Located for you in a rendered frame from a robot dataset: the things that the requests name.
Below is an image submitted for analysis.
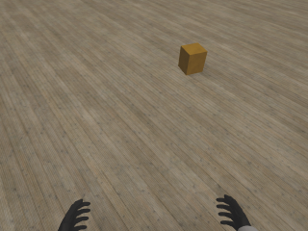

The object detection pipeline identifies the left robot hand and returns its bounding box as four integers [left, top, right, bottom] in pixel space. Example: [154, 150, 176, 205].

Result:
[58, 198, 90, 231]

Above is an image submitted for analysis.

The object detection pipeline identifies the right robot hand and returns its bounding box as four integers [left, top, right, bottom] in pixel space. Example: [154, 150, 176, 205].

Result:
[216, 194, 251, 231]

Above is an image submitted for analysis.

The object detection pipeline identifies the carton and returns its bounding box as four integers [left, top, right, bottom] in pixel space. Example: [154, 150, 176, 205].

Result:
[178, 42, 208, 76]

